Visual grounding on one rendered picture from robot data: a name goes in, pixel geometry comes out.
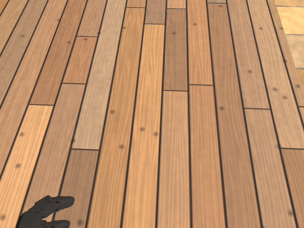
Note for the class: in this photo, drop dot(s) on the left robot hand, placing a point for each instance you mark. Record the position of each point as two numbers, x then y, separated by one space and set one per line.
34 216

